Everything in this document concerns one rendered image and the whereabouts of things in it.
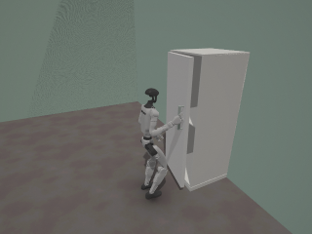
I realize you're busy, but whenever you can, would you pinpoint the robot left foot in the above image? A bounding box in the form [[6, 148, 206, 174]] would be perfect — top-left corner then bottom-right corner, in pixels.
[[141, 182, 153, 190]]

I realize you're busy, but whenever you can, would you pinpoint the robot foot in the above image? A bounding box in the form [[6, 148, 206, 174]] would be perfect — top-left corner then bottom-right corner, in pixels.
[[141, 182, 153, 190], [145, 190, 162, 198]]

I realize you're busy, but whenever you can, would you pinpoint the robot right hand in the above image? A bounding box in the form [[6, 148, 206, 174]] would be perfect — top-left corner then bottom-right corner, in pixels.
[[173, 112, 184, 125]]

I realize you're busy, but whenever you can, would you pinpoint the handle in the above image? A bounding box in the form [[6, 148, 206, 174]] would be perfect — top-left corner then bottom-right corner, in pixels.
[[177, 105, 184, 131]]

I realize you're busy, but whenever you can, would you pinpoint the left robot upper arm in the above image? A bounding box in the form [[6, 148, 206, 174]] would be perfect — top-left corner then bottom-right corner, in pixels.
[[138, 104, 145, 125]]

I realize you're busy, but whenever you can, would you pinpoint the robot right foot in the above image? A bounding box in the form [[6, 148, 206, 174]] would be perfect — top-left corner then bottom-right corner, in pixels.
[[145, 190, 162, 198]]

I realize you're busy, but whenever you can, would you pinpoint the right robot upper arm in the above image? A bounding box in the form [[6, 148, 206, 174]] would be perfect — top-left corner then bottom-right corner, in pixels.
[[149, 109, 159, 137]]

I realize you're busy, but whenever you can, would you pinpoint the right robot forearm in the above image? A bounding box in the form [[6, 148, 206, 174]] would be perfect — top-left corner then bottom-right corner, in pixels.
[[151, 121, 175, 137]]

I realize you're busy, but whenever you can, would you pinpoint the robot left hand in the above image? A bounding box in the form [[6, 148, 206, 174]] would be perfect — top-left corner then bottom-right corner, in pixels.
[[154, 135, 163, 142]]

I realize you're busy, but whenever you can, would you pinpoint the fridge door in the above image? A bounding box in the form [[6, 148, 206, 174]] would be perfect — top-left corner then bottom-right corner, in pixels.
[[165, 52, 194, 188]]

